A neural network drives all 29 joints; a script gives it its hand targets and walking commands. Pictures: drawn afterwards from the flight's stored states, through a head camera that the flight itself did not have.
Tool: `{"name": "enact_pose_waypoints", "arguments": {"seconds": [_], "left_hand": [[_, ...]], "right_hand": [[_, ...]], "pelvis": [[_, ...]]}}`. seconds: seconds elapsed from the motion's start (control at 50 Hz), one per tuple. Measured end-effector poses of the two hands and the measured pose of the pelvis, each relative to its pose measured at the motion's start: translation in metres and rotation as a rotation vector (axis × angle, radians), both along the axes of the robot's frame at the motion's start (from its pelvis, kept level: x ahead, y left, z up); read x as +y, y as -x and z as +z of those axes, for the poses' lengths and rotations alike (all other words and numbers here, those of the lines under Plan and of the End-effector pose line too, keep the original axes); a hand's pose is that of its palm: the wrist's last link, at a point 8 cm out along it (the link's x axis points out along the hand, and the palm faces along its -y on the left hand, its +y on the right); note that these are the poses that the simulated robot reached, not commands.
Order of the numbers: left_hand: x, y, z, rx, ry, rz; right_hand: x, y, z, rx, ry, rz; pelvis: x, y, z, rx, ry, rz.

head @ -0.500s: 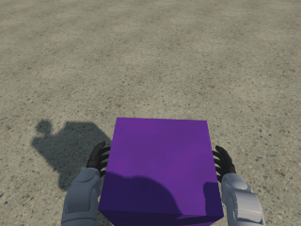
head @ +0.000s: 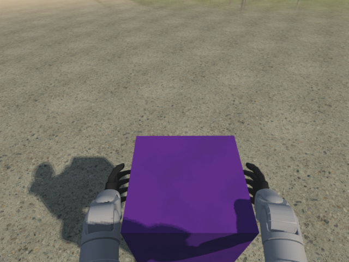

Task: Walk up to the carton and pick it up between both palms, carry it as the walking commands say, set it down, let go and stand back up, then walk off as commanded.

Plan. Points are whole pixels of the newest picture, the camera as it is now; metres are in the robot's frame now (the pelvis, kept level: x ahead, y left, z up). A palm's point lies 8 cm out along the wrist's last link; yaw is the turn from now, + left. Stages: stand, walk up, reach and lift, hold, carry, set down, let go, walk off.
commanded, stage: hold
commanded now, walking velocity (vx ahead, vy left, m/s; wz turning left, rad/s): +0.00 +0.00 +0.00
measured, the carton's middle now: (185, 202) +0.31 +0.00 -0.03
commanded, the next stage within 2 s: set down in 0.16 s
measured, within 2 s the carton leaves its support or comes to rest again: neither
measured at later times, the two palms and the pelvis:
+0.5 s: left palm (118, 197) +0.30 +0.17 +0.02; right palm (257, 200) +0.30 -0.17 +0.01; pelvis +0.01 +0.00 +0.00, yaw +1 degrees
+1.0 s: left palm (125, 208) +0.32 +0.17 -0.07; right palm (246, 210) +0.32 -0.17 -0.08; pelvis -0.02 -0.01 -0.03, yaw +2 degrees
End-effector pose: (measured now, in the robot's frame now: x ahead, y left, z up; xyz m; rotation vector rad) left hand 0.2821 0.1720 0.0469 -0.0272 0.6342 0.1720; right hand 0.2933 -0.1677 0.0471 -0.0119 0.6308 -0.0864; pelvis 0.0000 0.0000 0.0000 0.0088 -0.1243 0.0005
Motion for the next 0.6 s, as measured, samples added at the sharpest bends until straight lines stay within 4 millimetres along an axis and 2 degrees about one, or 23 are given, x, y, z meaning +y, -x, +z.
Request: {"name": "enact_pose_waypoints", "arguments": {"seconds": [0.16,0.28,0.6], "left_hand": [[0.004,0.005,0.000,0.000,-0.002,0.019],[0.004,0.002,-0.007,0.023,0.021,0.021],[-0.003,-0.018,-0.047,0.073,0.010,-0.005]], "right_hand": [[0.004,-0.002,0.000,-0.001,-0.009,0.015],[0.003,0.001,-0.010,0.026,-0.033,-0.018],[-0.003,-0.013,-0.050,0.075,-0.009,-0.015]], "pelvis": [[-0.004,-0.006,0.002,0.004,0.001,0.003],[-0.004,-0.006,0.002,-0.001,0.008,0.023],[-0.007,-0.005,-0.004,0.086,0.005,0.014]]}}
